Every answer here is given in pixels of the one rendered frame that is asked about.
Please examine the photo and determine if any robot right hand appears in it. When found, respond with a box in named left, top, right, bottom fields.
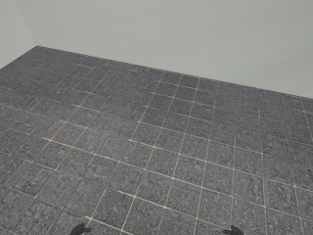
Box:
left=222, top=225, right=245, bottom=235

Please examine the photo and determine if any robot left hand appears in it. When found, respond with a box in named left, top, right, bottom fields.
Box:
left=69, top=223, right=92, bottom=235

